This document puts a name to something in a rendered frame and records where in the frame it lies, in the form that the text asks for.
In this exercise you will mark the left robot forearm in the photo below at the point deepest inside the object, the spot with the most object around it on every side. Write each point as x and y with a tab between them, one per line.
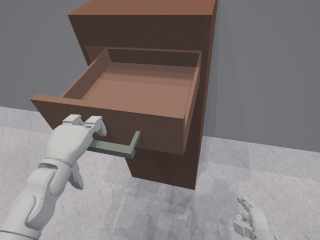
34	208

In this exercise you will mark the cabinet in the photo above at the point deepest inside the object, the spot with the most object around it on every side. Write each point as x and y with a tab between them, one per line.
178	25

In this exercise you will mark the robot right hand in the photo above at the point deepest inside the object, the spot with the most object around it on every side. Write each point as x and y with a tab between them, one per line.
246	225

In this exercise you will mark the handle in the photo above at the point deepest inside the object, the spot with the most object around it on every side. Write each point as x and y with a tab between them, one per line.
114	149

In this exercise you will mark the right robot forearm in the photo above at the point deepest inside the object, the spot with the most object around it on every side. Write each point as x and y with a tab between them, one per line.
263	234

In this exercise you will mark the drawer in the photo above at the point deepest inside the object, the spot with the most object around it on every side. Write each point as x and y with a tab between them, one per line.
148	90

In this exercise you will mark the robot left hand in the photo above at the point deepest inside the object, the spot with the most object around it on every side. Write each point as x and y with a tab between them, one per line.
69	141

